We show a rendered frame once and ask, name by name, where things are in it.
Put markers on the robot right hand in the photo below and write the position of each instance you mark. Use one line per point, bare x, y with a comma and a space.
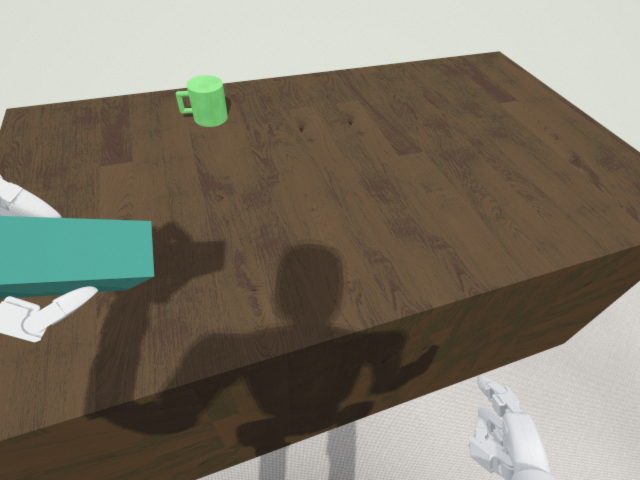
516, 443

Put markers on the table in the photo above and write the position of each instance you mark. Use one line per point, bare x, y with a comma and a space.
345, 242

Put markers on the robot left hand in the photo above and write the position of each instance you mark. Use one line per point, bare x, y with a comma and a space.
19, 318

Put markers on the sponge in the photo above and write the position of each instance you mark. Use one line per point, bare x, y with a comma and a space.
42, 256

